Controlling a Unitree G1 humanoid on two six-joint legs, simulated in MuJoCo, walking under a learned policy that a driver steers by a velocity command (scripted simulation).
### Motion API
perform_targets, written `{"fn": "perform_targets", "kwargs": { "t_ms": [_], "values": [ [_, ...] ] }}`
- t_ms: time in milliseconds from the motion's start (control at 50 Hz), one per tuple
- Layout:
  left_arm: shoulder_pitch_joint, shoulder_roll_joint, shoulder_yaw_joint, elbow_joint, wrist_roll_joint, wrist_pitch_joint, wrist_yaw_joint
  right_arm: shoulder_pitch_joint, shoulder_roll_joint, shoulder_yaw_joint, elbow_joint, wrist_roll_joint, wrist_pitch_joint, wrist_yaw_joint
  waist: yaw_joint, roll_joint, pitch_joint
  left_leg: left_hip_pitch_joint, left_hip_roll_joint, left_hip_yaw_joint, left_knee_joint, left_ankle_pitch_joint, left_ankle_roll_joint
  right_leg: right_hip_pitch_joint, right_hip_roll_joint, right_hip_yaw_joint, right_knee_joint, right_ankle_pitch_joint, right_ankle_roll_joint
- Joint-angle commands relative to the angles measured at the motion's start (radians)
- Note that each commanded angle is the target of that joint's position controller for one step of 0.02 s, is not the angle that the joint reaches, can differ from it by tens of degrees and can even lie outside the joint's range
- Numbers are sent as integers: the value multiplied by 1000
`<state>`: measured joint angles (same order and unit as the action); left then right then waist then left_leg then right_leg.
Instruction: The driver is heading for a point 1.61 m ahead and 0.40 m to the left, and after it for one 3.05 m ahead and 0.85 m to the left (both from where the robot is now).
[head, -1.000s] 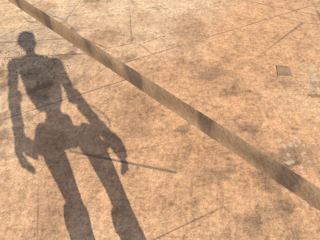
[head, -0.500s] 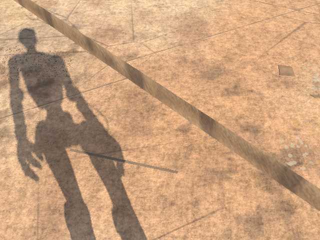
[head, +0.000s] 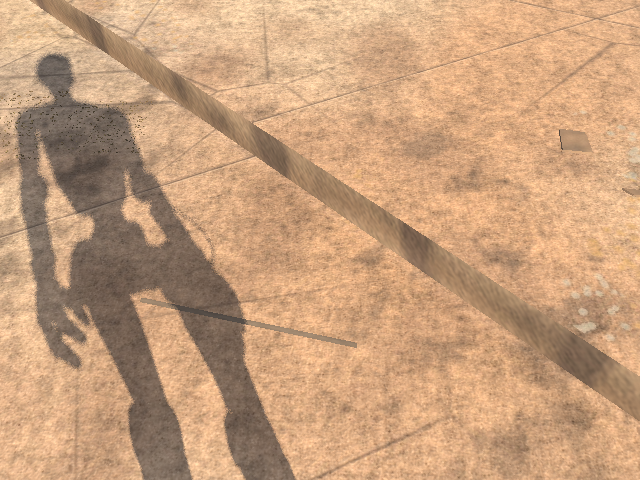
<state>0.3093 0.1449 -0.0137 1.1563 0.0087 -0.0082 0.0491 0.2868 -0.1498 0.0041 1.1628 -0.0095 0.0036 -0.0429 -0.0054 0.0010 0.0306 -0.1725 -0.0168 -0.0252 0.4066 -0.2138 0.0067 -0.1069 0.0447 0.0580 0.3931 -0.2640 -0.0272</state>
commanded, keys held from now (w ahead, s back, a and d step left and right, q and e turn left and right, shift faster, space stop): no key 0.22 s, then w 0.76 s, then w+q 0.02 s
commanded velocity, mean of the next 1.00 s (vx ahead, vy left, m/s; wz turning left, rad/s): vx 0.28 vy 0.00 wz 0.00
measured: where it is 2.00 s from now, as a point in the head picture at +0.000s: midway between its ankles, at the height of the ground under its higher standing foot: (303, 367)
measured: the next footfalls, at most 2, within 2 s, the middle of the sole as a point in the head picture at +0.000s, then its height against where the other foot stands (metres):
right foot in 0.96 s outside the picture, level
left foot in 1.50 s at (274, 395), level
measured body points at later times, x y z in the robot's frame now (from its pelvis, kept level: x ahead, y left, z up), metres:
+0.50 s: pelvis +0.05 +0.02 -0.01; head +0.05 +0.04 +0.44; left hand -0.04 +0.25 -0.17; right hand +0.06 -0.21 -0.16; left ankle +0.04 +0.11 -0.74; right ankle -0.03 -0.11 -0.74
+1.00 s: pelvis +0.30 +0.03 -0.03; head +0.33 +0.03 +0.42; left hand +0.45 +0.26 -0.16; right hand +0.19 -0.19 -0.17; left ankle +0.07 +0.11 -0.68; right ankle +0.39 -0.02 -0.74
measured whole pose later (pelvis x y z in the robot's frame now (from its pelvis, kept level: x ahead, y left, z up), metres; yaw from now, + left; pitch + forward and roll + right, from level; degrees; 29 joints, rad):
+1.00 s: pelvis +0.30 +0.03 -0.03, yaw +1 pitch +0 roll -1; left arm 0.05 0.18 0.05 0.92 0.03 -0.07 -0.01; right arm 0.50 -0.15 -0.01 1.12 -0.01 -0.09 -0.01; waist -0.02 0.01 0.07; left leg -0.05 -0.04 0.02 0.92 -0.48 0.09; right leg -0.44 0.06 -0.14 0.59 -0.16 -0.14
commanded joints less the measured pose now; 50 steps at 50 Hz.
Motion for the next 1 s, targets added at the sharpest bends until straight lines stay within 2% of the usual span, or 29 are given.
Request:
{"fn": "perform_targets", "kwargs": {
  "t_ms": [20, 220, 240, 300, 340, 380, 400, 440, 460, 480, 500, 520, 540, 560, 580, 600, 640, 700, 760, 820, 860, 900, 920, 940, 960, 980, 1000],
  "values": [
    [81, 74, 11, -4, 0, -3, 3, 72, -76, -11, -5, 0, -3, -3, 0, -1, 48, 16, 92, -77, -53, 137, 30, -74, -106, 78, -69, 173, -27],
    [94, 65, 12, -4, 0, -4, 3, 82, -68, -12, -4, 0, -4, -3, 0, -2, 52, 16, 91, -76, -52, 138, 31, -74, -107, 76, -67, 174, -26],
    [102, 60, 11, -2, 2, -4, 3, 87, -61, -11, -2, -1, -3, -3, 1, -3, 33, 23, 83, -73, -59, 66, 33, -68, -100, 75, -80, 94, -29],
    [110, 102, 32, -14, 6, 6, -1, 76, -81, -24, -22, -7, 5, 4, 8, -37, 79, -57, 19, -39, 14, -290, 62, -126, -76, 103, -80, -318, -76],
    [153, 115, 42, -20, 6, 9, -5, 41, -64, -23, -56, -16, 1, 14, 35, -76, 157, -202, -8, -26, 103, -400, 74, -139, -130, 211, -125, -529, -128],
    [218, 150, 60, -8, 7, 2, -4, -9, -23, -15, -101, -30, -20, 26, 60, -163, 188, -321, -21, 62, 265, -259, 63, -65, -264, 399, -222, -589, -201],
    [217, 154, 66, -12, 9, -3, -6, -40, -36, -18, -123, -34, -34, 30, 66, -154, 199, -341, 7, 66, 306, -217, 63, -72, -303, 441, -244, -542, -225],
    [185, 166, 75, -28, 14, -16, -12, -33, -54, -26, -148, -25, -58, 42, 38, -133, 184, -308, 29, 62, 280, -231, 72, -82, -307, 414, -225, -429, -229],
    [153, 163, 76, -38, 9, -22, -14, 8, -49, -28, -145, -17, -69, 47, 5, -130, 181, -219, 25, 73, 196, -208, 78, -125, -283, 362, -192, -373, -211],
    [102, 151, 75, -54, 1, -26, -16, 98, -39, -32, -118, -6, -77, 48, -45, -112, 165, -43, -3, 92, 92, -153, 82, -218, -232, 286, -141, -309, -178],
    [52, 132, 72, -77, 0, -34, -18, 222, -49, -42, -73, 0, -82, 44, -98, -65, 139, 167, -11, 60, 19, -116, 83, -338, -169, 205, -46, -238, -142],
    [1, 71, 54, -113, -4, -50, -27, 356, -135, -68, -47, -11, -89, 33, -158, 139, 96, 329, 170, -234, -149, -277, 119, -481, -46, 34, 248, -155, -90],
    [6, 58, 51, -150, 11, -61, -37, 478, -233, -97, -10, -2, -78, 36, -162, 314, 55, 398, 366, -586, -266, -386, 200, -623, 31, -89, 525, -260, -62],
    [-15, 117, 64, -149, 40, -60, -44, 395, -170, -82, -27, -8, -68, 34, -100, 141, 124, 302, 382, -578, -250, -387, 208, -654, -39, -49, 678, -238, -72],
    [-23, 84, 59, -148, 37, -66, -53, 299, -141, -73, -66, -12, -72, 38, -62, 54, 159, 224, 352, -492, -256, -315, 201, -651, -75, -30, 722, -144, -74],
    [-21, 64, 54, -143, 26, -74, -61, 233, -129, -67, -90, -15, -79, 38, -33, 26, 154, 187, 311, -401, -272, -214, 188, -621, -100, -28, 721, -64, -68],
    [-24, 77, 62, -145, 28, -68, -74, 211, -93, -50, -93, -11, -95, 34, -7, 39, 122, 188, 246, -256, -281, -2, 165, -593, -115, -55, 689, 10, -50],
    [-63, 78, 68, -167, 26, -49, -77, 295, -82, -37, -57, -5, -106, 29, -3, 76, 82, 248, 210, -125, -230, 396, 152, -622, -91, -113, 669, 45, -34],
    [-220, 62, 59, -232, 19, -41, -79, 310, -83, -26, -54, -8, -108, 26, -20, 90, 109, 204, 185, -63, -240, 528, 149, -618, -68, -163, 529, 97, -25],
    [-341, 48, 44, -282, 8, -40, -81, 307, -95, -21, -54, -9, -113, 20, -34, 107, 132, 149, 171, -21, -246, 619, 142, -498, -32, -209, 303, 160, -37],
    [-328, 75, 49, -289, 5, -39, -73, 300, -121, -24, -51, -8, -120, 16, -12, 123, 108, 164, 193, -8, -204, 797, 137, -386, -4, -225, 234, 160, -70],
    [-201, 119, 68, -258, 4, -45, -59, 272, -145, -30, -54, -7, -124, 12, 55, 126, 30, 206, 207, 8, -45, 1023, 124, -234, 37, -217, 211, 136, -110],
    [-67, 142, 83, -215, 3, -52, -52, 253, -158, -34, -58, -8, -120, 12, 112, 123, -40, 215, 205, 13, 105, 1037, 120, -111, 47, -199, 174, 136, -131],
    [74, 164, 98, -169, 10, -59, -45, 230, -164, -37, -63, -2, -116, 15, 178, 105, -103, 139, 181, 31, 297, 908, 114, 68, 17, -168, 102, 157, -151],
    [212, 241, 121, -143, 36, -62, -37, 245, -119, -26, -86, 0, -114, 24, 208, 1, -199, -36, 123, 63, 598, 526, 112, 266, -199, 77, 68, -50, -196],
    [197, 291, 129, -154, 49, -58, -47, 370, -6, -14, -95, 23, -104, 37, 110, -187, -281, -361, -66, 52, 982, -320, 86, 437, -473, 619, -64, -112, -358],
    [94, 245, 124, -163, 8, -53, -56, 262, -107, -38, -110, 2, -96, 36, 100, -38, -185, -448, -5, -44, 1013, -225, 110, 310, -427, 627, -167, -313, -330]
  ]
}}
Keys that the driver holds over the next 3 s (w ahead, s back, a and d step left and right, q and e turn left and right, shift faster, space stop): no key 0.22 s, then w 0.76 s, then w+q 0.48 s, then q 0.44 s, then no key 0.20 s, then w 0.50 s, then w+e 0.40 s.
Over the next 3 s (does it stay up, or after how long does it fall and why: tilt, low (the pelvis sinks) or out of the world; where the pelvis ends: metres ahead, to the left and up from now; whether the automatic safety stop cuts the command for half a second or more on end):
stays up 1.00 0.24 -0.02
